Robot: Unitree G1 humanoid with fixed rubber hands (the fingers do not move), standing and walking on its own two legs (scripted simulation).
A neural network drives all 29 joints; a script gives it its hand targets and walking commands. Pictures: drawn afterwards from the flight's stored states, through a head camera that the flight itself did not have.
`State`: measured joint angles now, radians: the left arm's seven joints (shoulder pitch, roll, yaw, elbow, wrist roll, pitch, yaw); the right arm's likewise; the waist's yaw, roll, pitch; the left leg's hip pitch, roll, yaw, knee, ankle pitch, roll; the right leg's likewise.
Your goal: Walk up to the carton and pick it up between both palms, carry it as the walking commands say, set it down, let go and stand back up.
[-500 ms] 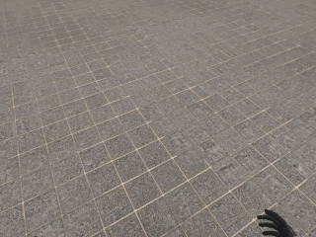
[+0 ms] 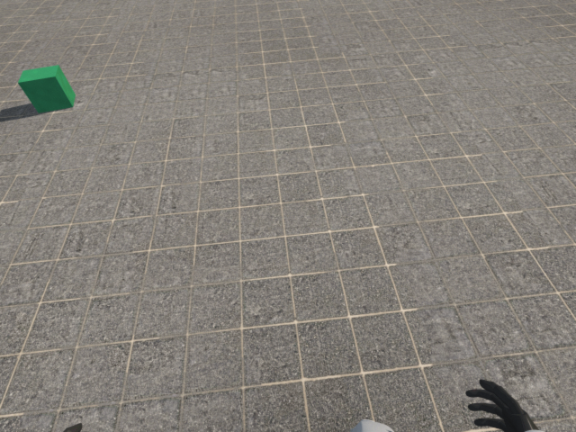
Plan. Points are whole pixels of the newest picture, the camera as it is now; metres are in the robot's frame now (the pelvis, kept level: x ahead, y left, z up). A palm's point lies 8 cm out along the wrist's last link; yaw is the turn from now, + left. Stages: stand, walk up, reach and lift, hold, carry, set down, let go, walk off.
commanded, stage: walk up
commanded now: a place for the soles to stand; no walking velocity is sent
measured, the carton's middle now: (48, 89) +2.16 +1.55 -0.65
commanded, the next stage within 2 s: none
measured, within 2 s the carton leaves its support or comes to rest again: neither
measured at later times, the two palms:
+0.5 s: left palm (47, 334) +0.29 +0.42 -0.08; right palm (391, 225) +0.50 -0.20 -0.08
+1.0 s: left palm (14, 279) +0.41 +0.54 -0.09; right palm (276, 123) +0.86 +0.03 -0.08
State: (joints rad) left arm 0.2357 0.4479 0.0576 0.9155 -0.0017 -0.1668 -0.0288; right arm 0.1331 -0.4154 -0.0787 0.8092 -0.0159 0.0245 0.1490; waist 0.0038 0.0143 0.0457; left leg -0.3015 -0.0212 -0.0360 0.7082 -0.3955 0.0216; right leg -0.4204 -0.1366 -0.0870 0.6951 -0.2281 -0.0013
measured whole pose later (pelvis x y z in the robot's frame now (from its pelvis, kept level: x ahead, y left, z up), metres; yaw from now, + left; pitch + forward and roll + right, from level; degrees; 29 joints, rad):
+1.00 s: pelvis +0.55 +0.22 -0.01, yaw +30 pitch -1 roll +1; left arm 0.27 0.48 0.05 0.94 -0.01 -0.10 -0.02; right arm 0.06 -0.45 -0.10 0.85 0.00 -0.07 0.10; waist 0.04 0.00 0.05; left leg -0.47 0.00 0.09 0.73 -0.26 0.05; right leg -0.28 -0.15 -0.04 1.19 -0.42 -0.03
